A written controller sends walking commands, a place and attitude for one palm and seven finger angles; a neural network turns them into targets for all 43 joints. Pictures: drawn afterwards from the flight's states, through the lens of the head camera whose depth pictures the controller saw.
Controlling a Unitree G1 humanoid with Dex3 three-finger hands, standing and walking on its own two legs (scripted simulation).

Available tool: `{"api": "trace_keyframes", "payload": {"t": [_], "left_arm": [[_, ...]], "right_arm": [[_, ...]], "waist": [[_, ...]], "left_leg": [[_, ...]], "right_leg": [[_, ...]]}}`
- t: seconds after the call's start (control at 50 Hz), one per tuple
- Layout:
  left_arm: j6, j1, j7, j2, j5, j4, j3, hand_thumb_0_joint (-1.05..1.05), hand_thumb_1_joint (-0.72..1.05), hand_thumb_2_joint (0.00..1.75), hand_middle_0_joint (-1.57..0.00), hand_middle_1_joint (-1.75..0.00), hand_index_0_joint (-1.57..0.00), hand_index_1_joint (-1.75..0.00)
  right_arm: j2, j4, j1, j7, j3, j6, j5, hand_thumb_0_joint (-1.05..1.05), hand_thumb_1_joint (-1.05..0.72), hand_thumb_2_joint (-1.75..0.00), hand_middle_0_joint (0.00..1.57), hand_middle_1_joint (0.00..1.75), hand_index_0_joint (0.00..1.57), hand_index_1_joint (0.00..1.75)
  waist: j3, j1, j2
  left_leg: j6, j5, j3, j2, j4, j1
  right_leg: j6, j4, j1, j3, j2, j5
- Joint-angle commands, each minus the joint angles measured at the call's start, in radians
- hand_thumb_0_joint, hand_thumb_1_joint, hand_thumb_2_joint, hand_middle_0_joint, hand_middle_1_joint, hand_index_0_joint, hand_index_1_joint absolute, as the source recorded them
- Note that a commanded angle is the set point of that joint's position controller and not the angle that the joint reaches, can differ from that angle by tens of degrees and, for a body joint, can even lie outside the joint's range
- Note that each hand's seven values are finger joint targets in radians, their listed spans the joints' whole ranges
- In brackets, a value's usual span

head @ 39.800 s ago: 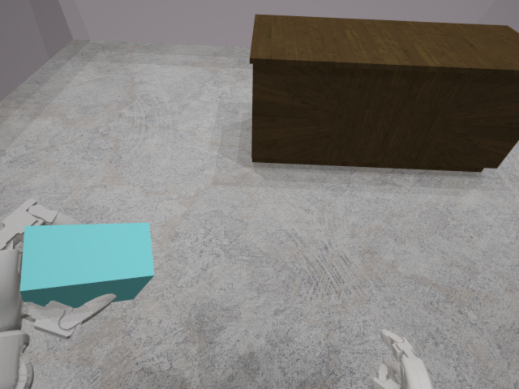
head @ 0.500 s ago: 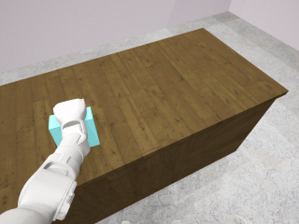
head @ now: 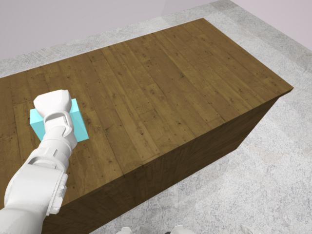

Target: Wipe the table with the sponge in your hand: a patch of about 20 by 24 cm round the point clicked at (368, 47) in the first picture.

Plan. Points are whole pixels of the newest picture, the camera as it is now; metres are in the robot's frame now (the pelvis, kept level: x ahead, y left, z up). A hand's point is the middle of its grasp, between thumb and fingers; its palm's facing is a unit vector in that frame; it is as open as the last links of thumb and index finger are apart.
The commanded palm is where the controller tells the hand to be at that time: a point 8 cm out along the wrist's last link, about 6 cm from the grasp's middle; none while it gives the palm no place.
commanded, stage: wipe forward along the third lane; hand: left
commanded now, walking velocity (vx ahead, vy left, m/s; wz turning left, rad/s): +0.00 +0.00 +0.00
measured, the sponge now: (63, 129) +0.42 +0.28 -0.03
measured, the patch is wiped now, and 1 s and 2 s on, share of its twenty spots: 0.85 0.95 0.95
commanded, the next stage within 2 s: wipe back along the third lane in 0.28 s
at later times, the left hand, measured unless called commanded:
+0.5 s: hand (55, 108) +0.47 +0.30 +0.02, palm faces -0.11 +0.02 -0.99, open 10.5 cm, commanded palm +0.44 +0.27 +0.04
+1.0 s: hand (54, 115) +0.44 +0.29 +0.02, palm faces -0.03 -0.01 -1.00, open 10.5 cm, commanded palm +0.38 +0.25 +0.04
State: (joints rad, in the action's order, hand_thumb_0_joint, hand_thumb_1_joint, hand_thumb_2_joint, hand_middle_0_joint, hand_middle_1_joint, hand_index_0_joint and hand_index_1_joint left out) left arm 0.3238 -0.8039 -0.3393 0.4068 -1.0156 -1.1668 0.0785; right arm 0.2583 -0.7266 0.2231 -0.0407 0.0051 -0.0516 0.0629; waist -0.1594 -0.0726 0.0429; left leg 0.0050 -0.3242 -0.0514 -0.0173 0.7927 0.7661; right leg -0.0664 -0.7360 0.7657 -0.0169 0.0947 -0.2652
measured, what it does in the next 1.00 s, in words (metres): shifts its weight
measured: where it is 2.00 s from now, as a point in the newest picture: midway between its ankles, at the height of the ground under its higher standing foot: outside the picture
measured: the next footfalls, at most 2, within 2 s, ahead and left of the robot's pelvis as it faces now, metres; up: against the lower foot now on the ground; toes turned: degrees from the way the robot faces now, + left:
none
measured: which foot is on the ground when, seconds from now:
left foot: down 0.00-1.00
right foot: down 0.00-1.00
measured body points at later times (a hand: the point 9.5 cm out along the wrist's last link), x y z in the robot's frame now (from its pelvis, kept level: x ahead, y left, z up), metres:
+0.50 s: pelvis +0.00 +0.03 -0.01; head +0.09 +0.04 +0.44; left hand +0.47 +0.29 +0.07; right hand +0.05 -0.23 -0.13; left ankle +0.03 +0.13 -0.70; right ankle +0.04 -0.08 -0.70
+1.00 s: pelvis +0.04 +0.06 +0.01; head +0.08 +0.07 +0.46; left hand +0.44 +0.29 +0.07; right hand +0.18 -0.19 -0.10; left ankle +0.03 +0.13 -0.70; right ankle +0.04 -0.08 -0.70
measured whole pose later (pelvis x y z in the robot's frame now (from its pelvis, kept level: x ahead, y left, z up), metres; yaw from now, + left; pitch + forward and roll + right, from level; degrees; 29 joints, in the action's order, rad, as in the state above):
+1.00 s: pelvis +0.04 +0.06 +0.01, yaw -1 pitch +14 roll -3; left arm 0.47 -0.63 -0.43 0.25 -0.97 -0.96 0.22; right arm 0.22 -0.72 0.17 0.03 -0.01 -0.14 0.06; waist -0.20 0.00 0.02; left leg -0.05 -0.36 -0.01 0.03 0.72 0.61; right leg 0.00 -0.63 0.59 0.03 0.05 -0.29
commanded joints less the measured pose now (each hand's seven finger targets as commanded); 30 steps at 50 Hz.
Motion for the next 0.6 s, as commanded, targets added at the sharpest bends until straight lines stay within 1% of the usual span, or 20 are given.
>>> {"api": "trace_keyframes", "payload": {"t": [0.0,0.04,0.08,0.1,0.16,0.18,0.2,0.22,0.24,0.26,0.28,0.34,0.38,0.4,0.42,0.48,0.52,0.54,0.56,0.58], "left_arm": [[0.013,-0.284,-0.039,0.209,-0.025,0.062,-0.012,0.00,0.10,1.30,-1.20,-1.60,-1.20,-1.60],[0.015,-0.296,-0.040,0.225,-0.031,0.041,-0.020,0.00,0.10,1.30,-1.20,-1.60,-1.20,-1.60],[0.014,-0.297,-0.044,0.251,-0.032,0.032,-0.050,0.00,0.10,1.30,-1.20,-1.60,-1.20,-1.60],[0.016,-0.289,-0.044,0.241,-0.035,0.030,-0.039,0.00,0.10,1.30,-1.20,-1.60,-1.20,-1.60],[0.025,-0.342,-0.044,0.247,-0.047,0.009,-0.023,0.00,0.10,1.30,-1.20,-1.60,-1.20,-1.60],[0.023,-0.357,-0.047,0.274,-0.044,0.009,-0.053,0.00,0.10,1.30,-1.20,-1.60,-1.20,-1.60],[0.026,-0.356,-0.047,0.287,-0.049,-0.004,-0.051,0.00,0.10,1.30,-1.20,-1.60,-1.20,-1.60],[0.027,-0.385,-0.045,0.263,-0.051,-0.006,-0.026,0.00,0.10,1.30,-1.20,-1.60,-1.20,-1.60],[0.028,-0.389,-0.044,0.264,-0.052,-0.017,-0.030,0.00,0.10,1.30,-1.20,-1.60,-1.20,-1.60],[0.028,-0.392,-0.044,0.284,-0.057,-0.028,-0.041,0.00,0.10,1.30,-1.20,-1.60,-1.20,-1.60],[0.028,-0.390,-0.043,0.299,-0.051,-0.035,-0.063,0.00,0.10,1.30,-1.20,-1.60,-1.20,-1.60],[0.029,-0.436,-0.039,0.253,-0.066,-0.047,-0.015,0.00,0.10,1.30,-1.20,-1.60,-1.20,-1.60],[0.027,-0.383,-0.038,0.239,-0.056,-0.064,-0.035,0.00,0.10,1.30,-1.20,-1.60,-1.20,-1.60],[0.022,-0.364,-0.037,0.203,-0.048,-0.049,-0.016,0.00,0.10,1.30,-1.20,-1.60,-1.20,-1.60],[0.016,-0.336,-0.036,0.169,-0.038,-0.036,-0.005,0.00,0.10,1.30,-1.20,-1.60,-1.20,-1.60],[0.012,-0.292,-0.042,0.105,-0.014,-0.030,0.010,0.00,0.10,1.30,-1.20,-1.60,-1.20,-1.60],[0.022,-0.295,-0.051,0.069,-0.004,-0.013,0.040,0.00,0.10,1.30,-1.20,-1.60,-1.20,-1.60],[0.034,-0.291,-0.055,0.059,0.002,-0.026,0.043,0.00,0.10,1.30,-1.20,-1.60,-1.20,-1.60],[0.043,-0.287,-0.058,0.057,0.007,-0.025,0.044,0.00,0.10,1.30,-1.20,-1.60,-1.20,-1.60],[0.048,-0.277,-0.063,0.080,0.011,-0.029,0.014,0.00,0.10,1.30,-1.20,-1.60,-1.20,-1.60]], "right_arm": [[0.134,0.085,0.046,-0.008,-0.049,0.030,-0.003,0.00,-0.90,-0.90,0.20,0.30,0.20,0.30],[0.139,0.083,0.050,-0.007,-0.048,0.029,-0.004,0.00,-0.90,-0.90,0.20,0.30,0.20,0.30],[0.143,0.075,0.052,-0.005,-0.050,0.027,-0.007,0.00,-0.90,-0.90,0.20,0.30,0.20,0.30],[0.142,0.079,0.062,-0.005,-0.052,0.025,-0.007,0.00,-0.90,-0.90,0.20,0.30,0.20,0.30],[0.144,0.077,0.060,-0.003,-0.047,0.022,-0.006,0.00,-0.90,-0.90,0.20,0.30,0.20,0.30],[0.149,0.068,0.062,-0.001,-0.048,0.023,-0.010,0.00,-0.90,-0.90,0.20,0.30,0.20,0.30],[0.150,0.071,0.072,-0.002,-0.048,0.022,-0.009,0.00,-0.90,-0.90,0.20,0.30,0.20,0.30],[0.148,0.073,0.073,-0.002,-0.047,0.024,-0.009,0.00,-0.90,-0.90,0.20,0.30,0.20,0.30],[0.150,0.070,0.076,-0.002,-0.049,0.025,-0.010,0.00,-0.90,-0.90,0.20,0.30,0.20,0.30],[0.153,0.069,0.080,-0.001,-0.048,0.027,-0.012,0.00,-0.90,-0.90,0.20,0.30,0.20,0.30],[0.156,0.064,0.080,0.001,-0.048,0.026,-0.014,0.00,-0.90,-0.90,0.20,0.30,0.20,0.30],[0.155,0.065,0.098,0.005,-0.050,0.029,-0.016,0.00,-0.90,-0.90,0.20,0.30,0.20,0.30],[0.155,0.063,0.097,0.011,-0.056,0.030,-0.017,0.00,-0.90,-0.90,0.20,0.30,0.20,0.30],[0.148,0.073,0.105,0.014,-0.057,0.032,-0.017,0.00,-0.90,-0.90,0.20,0.30,0.20,0.30],[0.145,0.077,0.103,0.018,-0.062,0.033,-0.018,0.00,-0.90,-0.90,0.20,0.30,0.20,0.30],[0.140,0.072,0.089,0.024,-0.067,0.030,-0.015,0.00,-0.90,-0.90,0.20,0.30,0.20,0.30],[0.136,0.071,0.081,0.028,-0.065,0.029,-0.012,0.00,-0.90,-0.90,0.20,0.30,0.20,0.30],[0.136,0.068,0.074,0.029,-0.065,0.028,-0.010,0.00,-0.90,-0.90,0.20,0.30,0.20,0.30],[0.137,0.064,0.067,0.030,-0.064,0.028,-0.009,0.00,-0.90,-0.90,0.20,0.30,0.20,0.30],[0.141,0.059,0.063,0.029,-0.064,0.026,-0.008,0.00,-0.90,-0.90,0.20,0.30,0.20,0.30]], "waist": [[-0.294,-0.035,-0.082],[-0.279,-0.042,-0.107],[-0.291,-0.034,-0.092],[-0.305,-0.036,-0.102],[-0.262,-0.053,-0.073],[-0.276,-0.045,-0.060],[-0.290,-0.045,-0.071],[-0.278,-0.060,-0.055],[-0.284,-0.062,-0.069],[-0.287,-0.060,-0.064],[-0.296,-0.047,-0.040],[-0.292,-0.072,-0.027],[-0.311,-0.052,-0.031],[-0.333,-0.042,-0.013],[-0.353,-0.038,-0.026],[-0.329,-0.032,-0.053],[-0.307,-0.032,-0.041],[-0.280,-0.035,-0.064],[-0.270,-0.031,-0.059],[-0.282,-0.018,-0.066]], "left_leg": [[-0.053,0.026,0.062,0.028,-0.065,-0.038],[-0.052,0.023,0.060,0.027,-0.064,-0.026],[-0.052,0.041,0.059,0.025,-0.060,-0.028],[-0.053,0.041,0.061,0.027,-0.059,-0.028],[-0.052,0.014,0.057,0.025,-0.068,-0.026],[-0.053,0.025,0.054,0.021,-0.066,-0.034],[-0.053,0.020,0.054,0.024,-0.066,-0.031],[-0.053,0.012,0.052,0.021,-0.067,-0.034],[-0.055,0.005,0.051,0.020,-0.066,-0.038],[-0.053,0.006,0.048,0.019,-0.065,-0.035],[-0.052,0.018,0.046,0.018,-0.066,-0.038],[-0.052,0.015,0.035,0.012,-0.066,-0.059],[-0.052,0.035,0.028,0.008,-0.069,-0.078],[-0.051,0.055,0.029,0.009,-0.069,-0.095],[-0.051,0.066,0.029,0.008,-0.069,-0.111],[-0.047,0.072,0.019,0.002,-0.083,-0.128],[-0.046,0.054,0.020,0.001,-0.098,-0.146],[-0.047,0.036,0.019,0.000,-0.107,-0.143],[-0.046,0.027,0.021,0.000,-0.116,-0.145],[-0.044,0.044,0.013,-0.001,-0.122,-0.152]], "right_leg": [[0.048,0.141,-0.286,0.085,-0.069,0.121],[0.049,0.142,-0.281,0.084,-0.068,0.124],[0.044,0.133,-0.282,0.080,-0.068,0.152],[0.047,0.130,-0.287,0.074,-0.067,0.151],[0.046,0.136,-0.233,0.066,-0.064,0.087],[0.041,0.131,-0.230,0.062,-0.061,0.098],[0.043,0.127,-0.234,0.057,-0.060,0.082],[0.044,0.127,-0.209,0.052,-0.059,0.068],[0.045,0.130,-0.203,0.050,-0.058,0.052],[0.043,0.123,-0.196,0.047,-0.057,0.048],[0.038,0.118,-0.198,0.046,-0.056,0.059],[0.036,0.108,-0.139,0.027,-0.048,0.028],[0.030,0.105,-0.141,0.022,-0.044,0.030],[0.028,0.097,-0.147,0.016,-0.042,0.049],[0.029,0.100,-0.152,0.013,-0.040,0.056],[0.025,0.105,-0.144,0.007,-0.037,0.049],[0.026,0.112,-0.128,-0.002,-0.035,0.018],[0.028,0.124,-0.126,-0.002,-0.035,0.001],[0.027,0.128,-0.130,-0.001,-0.036,-0.006],[0.022,0.124,-0.142,-0.002,-0.036,0.005]]}}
